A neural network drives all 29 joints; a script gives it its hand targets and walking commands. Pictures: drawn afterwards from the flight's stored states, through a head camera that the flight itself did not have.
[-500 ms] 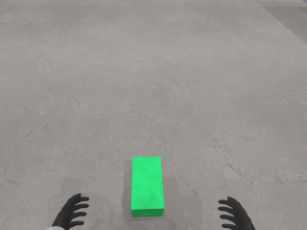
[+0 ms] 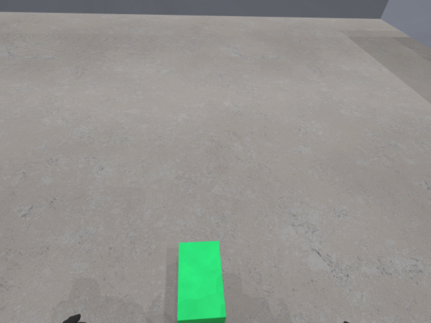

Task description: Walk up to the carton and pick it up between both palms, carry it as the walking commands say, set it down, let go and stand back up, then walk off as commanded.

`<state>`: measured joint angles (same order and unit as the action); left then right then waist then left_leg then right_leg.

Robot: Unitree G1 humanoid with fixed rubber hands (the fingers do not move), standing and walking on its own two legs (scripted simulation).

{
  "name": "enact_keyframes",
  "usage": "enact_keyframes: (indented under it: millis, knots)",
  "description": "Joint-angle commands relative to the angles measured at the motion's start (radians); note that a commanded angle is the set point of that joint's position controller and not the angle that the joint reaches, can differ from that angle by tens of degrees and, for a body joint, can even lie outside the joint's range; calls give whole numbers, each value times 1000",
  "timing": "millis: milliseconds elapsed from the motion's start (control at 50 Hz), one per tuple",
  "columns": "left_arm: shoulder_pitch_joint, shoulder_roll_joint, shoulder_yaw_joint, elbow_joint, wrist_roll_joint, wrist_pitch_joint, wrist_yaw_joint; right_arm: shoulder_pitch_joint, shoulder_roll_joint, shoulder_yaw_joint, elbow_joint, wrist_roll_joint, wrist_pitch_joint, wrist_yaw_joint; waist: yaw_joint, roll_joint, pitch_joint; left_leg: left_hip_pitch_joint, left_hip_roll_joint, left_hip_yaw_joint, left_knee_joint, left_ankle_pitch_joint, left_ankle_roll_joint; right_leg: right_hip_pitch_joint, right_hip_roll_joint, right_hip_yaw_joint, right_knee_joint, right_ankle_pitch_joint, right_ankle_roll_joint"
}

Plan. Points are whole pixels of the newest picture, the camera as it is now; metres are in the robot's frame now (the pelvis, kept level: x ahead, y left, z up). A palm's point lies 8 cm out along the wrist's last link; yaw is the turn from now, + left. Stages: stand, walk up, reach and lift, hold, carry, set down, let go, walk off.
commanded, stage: stand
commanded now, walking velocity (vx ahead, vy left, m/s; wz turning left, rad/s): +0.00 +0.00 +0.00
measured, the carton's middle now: (200, 284) +0.46 +0.03 -0.69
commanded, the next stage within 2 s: walk off in 1.38 s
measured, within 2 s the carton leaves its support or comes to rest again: neither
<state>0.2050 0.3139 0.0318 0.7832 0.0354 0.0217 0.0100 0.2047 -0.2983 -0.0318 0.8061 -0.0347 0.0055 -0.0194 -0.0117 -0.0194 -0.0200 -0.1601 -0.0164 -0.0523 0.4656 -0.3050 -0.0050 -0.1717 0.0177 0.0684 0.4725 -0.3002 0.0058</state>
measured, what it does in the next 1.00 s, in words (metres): stands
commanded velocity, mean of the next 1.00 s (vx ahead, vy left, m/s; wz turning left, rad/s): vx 0.00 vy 0.00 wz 0.00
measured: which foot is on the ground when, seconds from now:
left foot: down 0.00-1.00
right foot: down 0.00-1.00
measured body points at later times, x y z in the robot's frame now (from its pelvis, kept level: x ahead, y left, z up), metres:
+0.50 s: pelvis -0.02 -0.01 +0.00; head -0.03 +0.00 +0.45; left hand +0.07 +0.29 -0.12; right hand +0.06 -0.31 -0.12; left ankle -0.04 +0.12 -0.74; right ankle -0.03 -0.13 -0.74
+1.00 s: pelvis -0.03 -0.01 +0.01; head -0.04 -0.01 +0.46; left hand +0.05 +0.29 -0.12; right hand +0.04 -0.31 -0.12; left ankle -0.04 +0.12 -0.74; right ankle -0.03 -0.13 -0.74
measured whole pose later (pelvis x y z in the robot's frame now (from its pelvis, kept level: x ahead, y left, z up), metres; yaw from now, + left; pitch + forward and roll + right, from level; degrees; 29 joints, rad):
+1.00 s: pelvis -0.03 -0.01 +0.01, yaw +0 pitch -2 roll +0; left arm 0.16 0.36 0.01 1.03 0.03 -0.01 0.00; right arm 0.19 -0.34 0.00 1.04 -0.02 -0.01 -0.01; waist -0.01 -0.01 0.01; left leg -0.12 0.00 -0.06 0.37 -0.21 -0.02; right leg -0.13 0.03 0.06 0.38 -0.20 -0.01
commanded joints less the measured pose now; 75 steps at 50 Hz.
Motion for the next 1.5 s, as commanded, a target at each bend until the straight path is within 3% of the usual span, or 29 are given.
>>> enact_keyframes:
  millis: [0,120,140,220,300,400,440,460,500,560,580,640,680,720,860,880,940,1040,1080,1160,1220,1240,1280,1300,1320,1360,1400,1440,1480]
  knots:
    - [-25,161,37,-54,-2,-28,11,-26,-177,-33,-54,-6,-28,-11,4,30,-8,4,89,-68,-74,324,1,7,-66,47,-67,253,-12]
    - [-27,170,34,-33,-5,-37,13,-23,-218,-33,-11,2,-37,-11,5,56,-44,10,90,-59,-56,357,4,32,-94,76,-68,324,-27]
    - [-34,181,34,-3,-1,-36,14,-38,-187,-27,-13,-1,-35,-6,2,0,-64,34,94,-57,-58,341,12,55,-91,75,-72,341,-28]
    - [-45,159,28,-2,-3,-41,4,-48,-232,-29,3,1,-36,-7,9,31,-49,5,101,-81,-102,221,13,41,-87,71,-96,209,-21]
    - [-47,186,29,33,2,-37,6,-30,-193,-18,36,4,-39,-2,-5,-35,28,15,90,-75,-103,164,2,-30,-86,77,-125,169,-21]
    - [-38,187,18,69,-17,-51,6,-42,-236,-20,81,2,-38,-2,7,42,1,29,96,-89,-113,195,21,5,-102,112,-140,182,-28]
    - [-65,222,28,76,-3,-43,8,-50,-221,-21,83,9,-32,-3,-14,1,43,16,99,-78,-124,185,13,-12,-96,102,-148,179,-26]
    - [-63,221,24,72,-8,-43,6,-52,-209,-8,87,4,-39,3,11,65,-18,25,103,-88,-113,217,19,55,-105,104,-138,227,-30]
    - [-77,241,27,87,-5,-47,7,-8,-199,-8,107,15,-40,-2,-5,-5,-1,14,104,-94,-139,263,12,52,-99,86,-109,259,-30]
    - [-51,218,26,113,-14,-44,9,-33,-226,-9,118,17,-36,0,2,41,18,20,105,-86,-124,255,19,25,-98,83,-125,255,-29]
    - [-79,211,22,117,-5,-45,5,-29,-215,-10,118,14,-37,0,-17,-18,7,44,109,-87,-123,259,17,-4,-95,73,-127,233,-27]
    - [-84,195,10,125,-12,-47,2,-36,-252,-15,144,17,-33,0,-20,51,19,33,105,-93,-138,165,12,-32,-101,101,-162,150,-32]
    - [-65,227,19,146,-17,-52,4,-5,-201,-2,149,8,-39,3,-13,-22,5,11,103,-95,-146,167,20,35,-89,87,-150,145,-26]
    - [-54,208,18,146,-11,-37,0,-61,-236,-8,144,5,-38,-2,25,14,2,-6,108,-96,-146,214,26,48,-98,81,-140,206,-30]
    - [-101,228,7,177,-3,-57,-1,-66,-216,-2,172,14,-24,3,-1,37,49,22,94,-89,-153,92,19,-43,-97,112,-200,-6,-31]
    - [-117,243,18,173,-14,-48,-3,-31,-216,-2,172,17,-32,5,-5,-12,57,2,105,-84,-157,93,21,-14,-104,123,-191,24,-34]
    - [-92,241,15,188,-11,-58,0,-25,-222,-6,171,20,-36,6,-4,52,36,12,103,-85,-166,168,26,18,-97,111,-179,123,-34]
    - [-98,232,17,204,-15,-53,7,-65,-255,-12,191,12,-31,-4,-3,30,2,40,115,-81,-137,229,36,39,-116,107,-161,257,-46]
    - [-94,233,11,207,-21,-54,7,-51,-238,-2,181,18,-35,4,0,-28,9,17,107,-101,-163,202,22,58,-98,88,-160,206,-31]
    - [-89,219,10,221,-13,-46,0,-68,-250,-6,197,18,-30,2,0,46,-12,65,112,-82,-150,207,26,36,-110,90,-161,197,-34]
    - [-95,245,8,220,-23,-57,8,-53,-233,9,211,23,-30,6,7,-16,13,33,120,-101,-138,262,24,47,-99,85,-168,251,-24]
    - [-83,243,8,225,-17,-54,8,-44,-256,-3,215,20,-25,5,0,44,24,50,106,-68,-155,232,23,41,-110,93,-156,245,-28]
    - [-89,234,-4,219,-23,-58,4,-66,-255,-1,197,27,-28,4,-5,8,44,53,123,-98,-161,235,35,9,-119,101,-161,259,-35]
    - [-118,243,3,214,-22,-53,11,-88,-251,4,197,25,-27,6,0,69,11,48,125,-85,-155,246,34,26,-117,96,-160,263,-41]
    - [-97,240,6,223,-20,-54,10,-88,-243,3,193,20,-28,4,9,11,0,41,119,-88,-167,228,29,54,-107,89,-146,236,-35]
    - [-113,245,2,230,-17,-55,9,-104,-225,7,199,26,-30,6,9,69,-25,52,124,-84,-158,237,38,55,-118,105,-153,223,-40]
    - [-110,247,0,221,-22,-42,7,-111,-245,8,207,26,-29,-3,18,-12,-21,70,126,-93,-156,275,34,57,-112,80,-159,248,-35]
    - [-101,242,2,217,-24,-52,6,-98,-249,8,211,24,-27,-7,17,64,17,68,117,-78,-167,258,34,46,-116,101,-167,258,-38]
    - [-100,252,-1,240,-20,-48,11,-109,-249,7,213,19,-27,-5,6,-35,20,63,131,-93,-167,281,37,49,-111,87,-170,271,-26]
